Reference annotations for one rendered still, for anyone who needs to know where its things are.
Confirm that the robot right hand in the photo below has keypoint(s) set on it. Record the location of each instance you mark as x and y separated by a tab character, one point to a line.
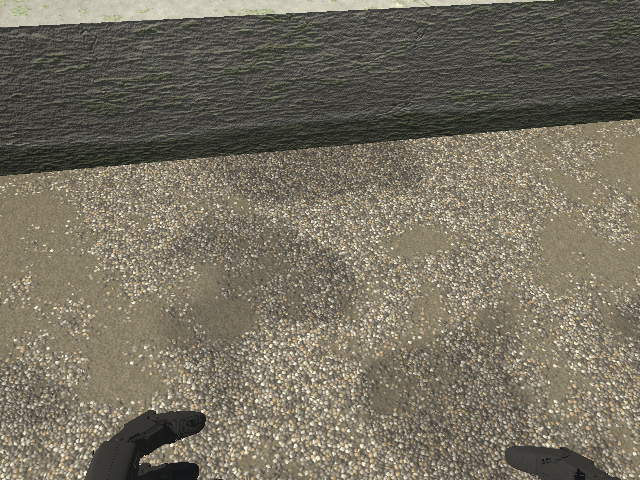
554	464

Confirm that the robot left hand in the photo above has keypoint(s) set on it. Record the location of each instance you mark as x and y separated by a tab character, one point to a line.
118	458

